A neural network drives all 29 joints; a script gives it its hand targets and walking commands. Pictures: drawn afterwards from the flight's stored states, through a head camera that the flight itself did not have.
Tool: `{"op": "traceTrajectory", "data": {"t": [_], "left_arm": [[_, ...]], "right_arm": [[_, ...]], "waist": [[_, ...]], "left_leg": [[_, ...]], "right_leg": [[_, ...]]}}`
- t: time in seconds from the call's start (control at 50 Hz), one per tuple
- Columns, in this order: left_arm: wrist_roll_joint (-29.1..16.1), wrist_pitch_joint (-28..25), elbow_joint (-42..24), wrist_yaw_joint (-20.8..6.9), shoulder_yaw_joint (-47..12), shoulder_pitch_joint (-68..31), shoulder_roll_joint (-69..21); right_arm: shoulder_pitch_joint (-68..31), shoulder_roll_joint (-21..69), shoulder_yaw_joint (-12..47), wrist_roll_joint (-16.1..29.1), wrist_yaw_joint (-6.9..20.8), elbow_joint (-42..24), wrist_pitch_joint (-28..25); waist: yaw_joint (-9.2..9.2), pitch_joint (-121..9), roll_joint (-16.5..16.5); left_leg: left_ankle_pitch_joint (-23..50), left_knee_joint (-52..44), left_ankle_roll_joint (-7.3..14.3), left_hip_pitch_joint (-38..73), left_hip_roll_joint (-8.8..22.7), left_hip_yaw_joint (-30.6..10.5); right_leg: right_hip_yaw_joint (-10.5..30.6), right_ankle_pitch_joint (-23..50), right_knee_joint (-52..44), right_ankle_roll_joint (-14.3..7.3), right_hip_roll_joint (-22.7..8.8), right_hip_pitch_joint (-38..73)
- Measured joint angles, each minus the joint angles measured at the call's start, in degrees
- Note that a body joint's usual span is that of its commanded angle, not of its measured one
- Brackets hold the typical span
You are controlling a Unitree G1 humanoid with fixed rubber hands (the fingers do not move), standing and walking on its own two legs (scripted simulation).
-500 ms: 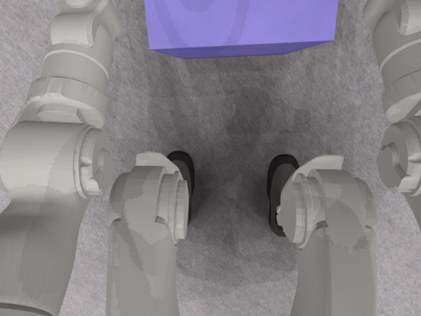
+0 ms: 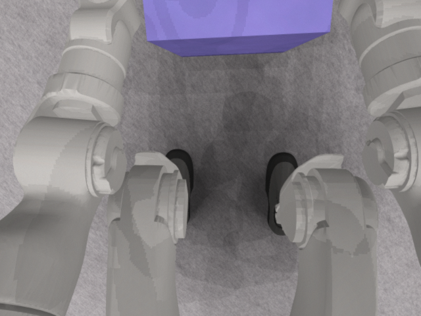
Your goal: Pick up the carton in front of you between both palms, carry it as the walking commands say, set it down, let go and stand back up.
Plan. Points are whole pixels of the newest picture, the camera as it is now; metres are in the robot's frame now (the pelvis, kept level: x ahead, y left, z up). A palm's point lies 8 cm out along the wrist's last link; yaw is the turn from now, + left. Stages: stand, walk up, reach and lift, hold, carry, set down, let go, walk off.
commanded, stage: reach and lift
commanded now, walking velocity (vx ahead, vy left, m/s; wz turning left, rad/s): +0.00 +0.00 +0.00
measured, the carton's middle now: out of the picture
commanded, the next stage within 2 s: none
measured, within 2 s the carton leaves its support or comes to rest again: leaves its support in 0.30 s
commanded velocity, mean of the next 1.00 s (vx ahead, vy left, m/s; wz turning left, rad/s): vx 0.00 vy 0.00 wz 0.00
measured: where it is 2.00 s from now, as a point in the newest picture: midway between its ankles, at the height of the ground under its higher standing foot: (228, 204)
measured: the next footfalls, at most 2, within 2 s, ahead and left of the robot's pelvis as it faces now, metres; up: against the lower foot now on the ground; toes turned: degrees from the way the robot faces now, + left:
none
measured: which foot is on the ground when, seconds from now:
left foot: down 0.00-1.00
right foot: down 0.00-1.00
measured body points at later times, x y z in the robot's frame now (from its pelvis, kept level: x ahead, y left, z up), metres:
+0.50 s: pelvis +0.01 +0.00 +0.02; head +0.32 -0.01 +0.34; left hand +0.55 +0.15 -0.07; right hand +0.56 -0.15 -0.07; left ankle +0.12 +0.14 -0.34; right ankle +0.11 -0.13 -0.34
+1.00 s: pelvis +0.01 +0.00 +0.14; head +0.26 +0.00 +0.51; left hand +0.51 +0.15 +0.08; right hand +0.51 -0.15 +0.08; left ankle +0.12 +0.14 -0.34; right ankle +0.11 -0.13 -0.34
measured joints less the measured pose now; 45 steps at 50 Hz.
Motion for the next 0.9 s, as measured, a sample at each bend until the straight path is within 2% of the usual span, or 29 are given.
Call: {"op": "traceTrajectory", "data": {"t": [0.12, 0.2, 0.26, 0.32, 0.42, 0.48, 0.6, 0.66, 0.76, 0.9], "left_arm": [[5.8, 3.9, -4.0, -2.1, 6.2, 1.6, -1.5], [6.2, 5.8, -8.3, -3.0, 7.3, 4.7, -2.4], [4.5, 7.6, -10.5, -2.0, 5.5, 6.5, -2.5], [2.7, 9.2, -14.2, 1.8, 4.1, 9.4, -4.1], [4.3, 12.0, -21.7, 1.7, 5.7, 16.4, -6.8], [7.6, 13.4, -22.9, 0.5, 9.3, 19.6, -9.3], [18.1, 15.6, -19.9, -2.9, 18.4, 21.0, -13.2], [21.4, 16.4, -19.9, -4.0, 20.7, 21.4, -14.2], [23.4, 17.4, -22.1, -5.0, 22.0, 22.4, -15.2], [22.6, 19.2, -27.1, -5.4, 20.5, 25.9, -16.5]], "right_arm": [[1.2, 1.4, -6.2, -6.2, 2.2, -3.1, 3.7], [4.8, 2.5, -8.2, -7.0, 3.1, -8.1, 5.6], [7.9, 3.2, -7.4, -5.8, 1.9, -12.0, 7.3], [11.8, 4.6, -6.0, -4.5, -1.8, -16.4, 9.1], [18.4, 6.8, -7.4, -5.2, -1.6, -23.8, 12.2], [21.1, 9.3, -10.9, -8.0, -0.5, -24.5, 13.6], [22.2, 13.4, -19.9, -17.9, 2.7, -20.6, 15.4], [22.5, 14.7, -22.4, -21.3, 3.5, -20.2, 16.0], [23.5, 16.3, -24.2, -23.8, 4.3, -22.3, 16.6], [27.7, 17.8, -23.1, -22.9, 4.6, -28.2, 18.5]], "waist": [[-0.22, -0.2, 0.0], [-0.30, -1.5, 0.0], [-0.27, -3.2, 0.3], [-0.17, -6.2, 0.5], [-0.31, -13.0, 0.4], [-0.44, -19.4, 0.1], [-0.32, -27.6, -0.4], [-0.24, -29.4, -0.5], [-0.30, -30.6, -0.4], [-0.48, -32.2, -0.2]], "left_leg": [[-0.9, 1.6, 0.2, 0.0, -0.3, 0.2], [-1.8, 2.6, 0.2, -0.5, -0.4, 0.2], [-2.3, 2.9, 0.2, -1.0, -0.7, 0.0], [-2.5, 2.5, -0.3, -1.6, -1.5, -0.5], [-2.1, -0.2, -1.9, -0.6, -3.5, -1.9], [-1.4, -3.2, -2.3, 0.1, -3.7, -2.3], [1.4, -11.3, -1.7, 3.8, -3.4, -2.5], [2.9, -15.3, -1.4, 5.6, -3.5, -2.7], [4.9, -20.3, -1.4, 8.2, -3.8, -3.0], [5.5, -25.0, -1.3, 12.1, -3.9, -3.4]], "right_leg": [[0.4, -0.9, 1.6, 0.2, 0.2, 0.1], [0.4, -1.9, 2.6, 0.3, 0.3, -0.4], [0.4, -2.4, 2.8, 0.4, 0.4, -0.8], [0.7, -2.7, 2.4, 0.9, 1.1, -1.3], [1.9, -2.1, -0.3, 2.3, 3.1, -0.4], [2.1, -1.1, -3.4, 2.6, 3.6, 0.2], [2.4, 2.0, -11.7, 2.2, 4.0, 3.7], [2.6, 3.6, -15.7, 2.0, 4.1, 5.5], [3.0, 5.5, -20.7, 2.0, 4.1, 8.1], [3.2, 6.0, -25.5, 2.1, 4.0, 12.3]]}}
